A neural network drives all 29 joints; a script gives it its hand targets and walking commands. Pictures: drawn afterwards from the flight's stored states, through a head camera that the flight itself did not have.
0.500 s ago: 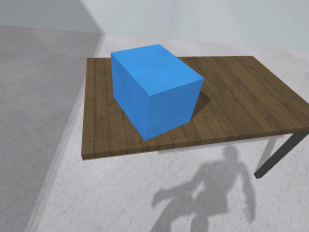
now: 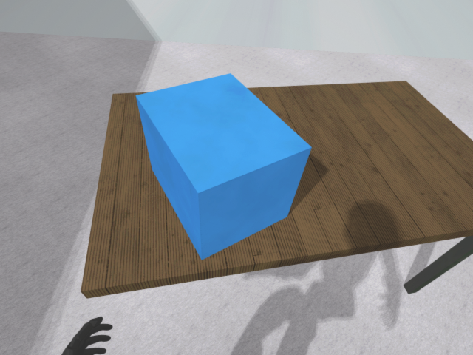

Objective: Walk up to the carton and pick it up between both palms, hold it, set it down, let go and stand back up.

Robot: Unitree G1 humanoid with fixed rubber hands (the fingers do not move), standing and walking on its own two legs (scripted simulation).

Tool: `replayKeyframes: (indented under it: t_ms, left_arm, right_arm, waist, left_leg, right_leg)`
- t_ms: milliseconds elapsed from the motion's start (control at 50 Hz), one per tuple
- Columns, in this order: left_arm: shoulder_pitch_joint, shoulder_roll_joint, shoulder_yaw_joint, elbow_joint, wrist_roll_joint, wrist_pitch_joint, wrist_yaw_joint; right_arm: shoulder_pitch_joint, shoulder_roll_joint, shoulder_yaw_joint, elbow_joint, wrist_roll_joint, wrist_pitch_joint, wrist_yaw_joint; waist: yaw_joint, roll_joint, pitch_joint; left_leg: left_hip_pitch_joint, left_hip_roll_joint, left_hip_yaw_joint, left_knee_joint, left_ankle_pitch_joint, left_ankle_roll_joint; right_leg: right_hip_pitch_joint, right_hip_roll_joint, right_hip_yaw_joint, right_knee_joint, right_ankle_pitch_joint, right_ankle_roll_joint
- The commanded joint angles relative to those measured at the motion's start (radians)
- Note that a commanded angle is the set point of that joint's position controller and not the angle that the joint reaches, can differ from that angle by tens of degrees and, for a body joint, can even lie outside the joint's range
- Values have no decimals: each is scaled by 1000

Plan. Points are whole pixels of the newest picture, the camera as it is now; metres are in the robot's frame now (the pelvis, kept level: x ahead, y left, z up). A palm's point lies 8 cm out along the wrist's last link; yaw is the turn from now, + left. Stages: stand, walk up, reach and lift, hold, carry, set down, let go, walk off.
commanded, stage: walk up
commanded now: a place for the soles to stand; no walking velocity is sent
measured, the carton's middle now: (217, 160) +0.55 +0.04 +0.00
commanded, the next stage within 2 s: none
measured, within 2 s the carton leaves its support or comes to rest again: neither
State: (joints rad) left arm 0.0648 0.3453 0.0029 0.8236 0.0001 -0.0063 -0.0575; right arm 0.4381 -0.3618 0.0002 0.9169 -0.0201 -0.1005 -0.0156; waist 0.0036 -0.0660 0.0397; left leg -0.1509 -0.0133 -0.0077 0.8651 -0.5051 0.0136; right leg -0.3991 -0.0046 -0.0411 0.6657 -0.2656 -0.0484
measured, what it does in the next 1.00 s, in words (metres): steps on the spot: left foot, then right foot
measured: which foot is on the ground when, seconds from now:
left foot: up 0.00-0.38, down 0.40-0.74, up 0.76-0.98, down 1.00-1.00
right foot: down 0.00-0.40, up 0.42-0.70, down 0.72-1.00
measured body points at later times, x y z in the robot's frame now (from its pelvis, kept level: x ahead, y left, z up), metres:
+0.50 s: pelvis +0.05 -0.01 -0.01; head +0.07 +0.03 +0.44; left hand +0.12 +0.28 -0.15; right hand +0.17 -0.31 -0.09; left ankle +0.14 +0.10 -0.72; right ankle +0.02 -0.12 -0.68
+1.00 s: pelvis -0.02 -0.03 -0.01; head +0.01 -0.03 +0.44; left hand +0.01 +0.27 -0.14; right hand +0.10 -0.33 -0.13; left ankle +0.01 +0.09 -0.72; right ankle -0.02 -0.15 -0.72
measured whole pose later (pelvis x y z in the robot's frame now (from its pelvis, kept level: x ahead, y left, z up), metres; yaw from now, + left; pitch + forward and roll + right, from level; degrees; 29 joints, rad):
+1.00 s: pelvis -0.02 -0.03 -0.01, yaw +7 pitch -2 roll +0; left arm 0.25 0.35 0.00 0.90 0.00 -0.01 0.01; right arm 0.21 -0.38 0.00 0.89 -0.02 0.01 -0.03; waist 0.00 0.00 0.10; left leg -0.41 -0.03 -0.05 0.78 -0.39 0.02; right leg -0.30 -0.01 -0.01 0.77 -0.44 -0.01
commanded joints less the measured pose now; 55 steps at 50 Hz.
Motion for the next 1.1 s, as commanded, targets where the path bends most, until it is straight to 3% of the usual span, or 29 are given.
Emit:
replayKeyframes:
  t_ms: [0,60,140,200,260,300,320,340,360,380,400,520,580,600,660,680,700,720,760,800,860,900,940,960,980,1000,1020,1040,1080]
  left_arm:
    - [139,243,127,-48,6,-20,40]
    - [127,207,111,-70,6,-36,39]
    - [180,213,108,-79,17,-32,45]
    - [173,213,107,-95,28,-19,61]
    - [138,221,104,-123,17,7,55]
    - [121,233,94,-103,-5,22,56]
    - [112,214,92,-113,-21,24,56]
    - [124,193,82,-122,-36,25,56]
    - [166,164,82,-124,-38,34,54]
    - [179,200,90,-103,-24,57,63]
    - [183,221,91,-99,-4,72,61]
    - [193,207,118,-60,5,63,50]
    - [225,203,121,-39,13,41,50]
    - [233,191,117,-41,9,30,55]
    - [357,182,120,34,15,19,66]
    - [364,221,126,34,30,10,71]
    - [290,304,139,3,58,4,76]
    - [155,360,151,-30,54,-7,78]
    - [71,332,138,-42,49,-25,88]
    - [82,283,126,-22,45,-42,92]
    - [158,268,117,5,32,-43,89]
    - [177,276,120,11,33,-38,84]
    - [105,269,111,-3,29,-33,80]
    - [102,249,96,-13,18,-28,75]
    - [99,210,90,-26,14,-21,73]
    - [130,186,79,-11,0,-18,75]
    - [143,207,80,4,-4,-11,71]
    - [158,230,84,20,3,-15,72]
    - [183,224,89,40,12,-21,63]
  right_arm:
    - [12,-225,-76,-96,21,-28,-32]
    - [15,-162,-68,-112,32,-15,-14]
    - [-31,-161,-56,-113,28,6,-23]
    - [-107,-175,-57,-116,30,18,-34]
    - [-121,-179,-64,-112,12,24,-40]
    - [-102,-173,-73,-95,4,20,-41]
    - [-57,-171,-78,-91,-7,19,-44]
    - [-40,-224,-99,-98,-19,20,-46]
    - [-89,-287,-114,-125,-37,26,-55]
    - [-78,-288,-104,-129,-22,38,-59]
    - [-133,-289,-101,-143,-15,38,-64]
    - [-230,-259,-96,-167,-19,55,-44]
    - [-204,-259,-108,-171,-28,75,-23]
    - [-227,-255,-105,-173,-30,82,-20]
    - [-257,-258,-101,-161,-25,103,-11]
    - [-254,-220,-89,-176,-15,110,-14]
    - [-278,-176,-88,-189,-4,108,-13]
    - [-282,-206,-87,-144,-30,111,-21]
    - [-273,-240,-100,-122,-21,105,-7]
    - [-256,-201,-94,-109,-2,98,2]
    - [-275,-188,-80,-102,6,88,1]
    - [-308,-188,-66,-97,1,79,0]
    - [-258,-163,-69,-72,-4,58,-2]
    - [-229,-196,-76,-48,-4,51,-3]
    - [-185,-218,-90,-33,-19,43,-5]
    - [-189,-267,-90,-30,-32,34,-7]
    - [-223,-281,-84,-44,-22,32,-7]
    - [-231,-295,-84,-44,-20,33,-2]
    - [-290,-274,-76,-45,-19,38,0]
  waist:
    - [59,-53,-14]
    - [17,-61,92]
    - [26,-89,55]
    - [42,-24,4]
    - [33,-64,-35]
    - [-16,-7,-52]
    - [-49,8,-93]
    - [-69,114,-184]
    - [-44,314,-166]
    - [-15,246,-112]
    - [-5,163,-39]
    - [15,189,16]
    - [-12,270,-51]
    - [-2,256,-58]
    - [41,275,-123]
    - [50,142,-98]
    - [46,-95,20]
    - [38,-31,80]
    - [-14,56,106]
    - [-29,7,84]
    - [21,-40,-46]
    - [40,-81,-23]
    - [-11,-113,17]
    - [-25,-45,-23]
    - [-34,6,-76]
    - [-6,182,-96]
    - [7,173,-97]
    - [15,157,-50]
    - [36,188,-19]
  left_leg:
    - [-471,21,-46,442,36,35]
    - [-398,18,-55,381,136,-9]
    - [-436,-1,-40,256,173,-24]
    - [-470,11,-8,78,185,-24]
    - [-333,8,54,-78,203,-4]
    - [-173,-27,87,-286,376,19]
    - [-91,-29,59,-377,468,30]
    - [27,61,-93,-386,633,101]
    - [85,270,-428,-426,770,216]
    - [-50,343,-543,-462,687,287]
    - [-176,392,-604,-512,550,313]
    - [-278,208,-395,-515,196,210]
    - [-171,184,-389,-530,46,176]
    - [-181,199,-389,-503,107,189]
    - [-241,162,-324,-425,37,109]
    - [-340,107,-238,-258,62,61]
    - [-543,-44,-141,-51,92,-2]
    - [-578,-73,-141,60,32,-32]
    - [-432,-37,-193,151,74,-3]
    - [-442,-45,-180,116,142,10]
    - [-426,-18,-103,12,92,4]
    - [-365,20,-62,-103,85,-1]
    - [-209,15,-29,-267,140,26]
    - [-77,2,-65,-360,226,35]
    - [27,60,-217,-380,263,74]
    - [60,204,-463,-468,304,131]
    - [-9,271,-568,-493,187,216]
    - [-85,287,-596,-509,160,238]
    - [-177,221,-494,-521,36,182]
  right_leg:
    - [407,-317,285,-258,428,-240]
    - [203,-244,122,-285,704,-195]
    - [229,-208,118,-236,836,-112]
    - [324,-215,122,-181,730,-101]
    - [268,-210,91,-90,630,-93]
    - [188,-175,70,55,607,-76]
    - [194,-144,46,130,529,-49]
    - [121,-103,42,261,397,8]
    - [-79,30,6,446,-118,57]
    - [-49,35,95,536,-390,49]
    - [-38,14,142,573,-398,46]
    - [17,8,104,404,-322,47]
    - [73,6,62,159,-400,33]
    - [78,-4,61,76,-388,29]
    - [259,10,38,-212,-207,5]
    - [271,-102,218,-321,-289,-16]
    - [223,-289,536,-430,-430,-43]
    - [82,-410,645,-466,-416,-66]
    - [-26,-373,503,-376,-179,-100]
    - [98,-265,348,-288,107,-14]
    - [331,-237,282,-172,368,-6]
    - [305,-240,282,-159,246,-51]
    - [148,-225,233,-114,136,-76]
    - [84,-187,215,-79,95,-77]
    - [10,-133,150,10,-30,-42]
    - [-42,-48,104,111,-162,6]
    - [-18,-18,75,113,-298,16]
    - [11,-10,87,100,-346,9]
    - [95,-21,85,-14,-291,-9]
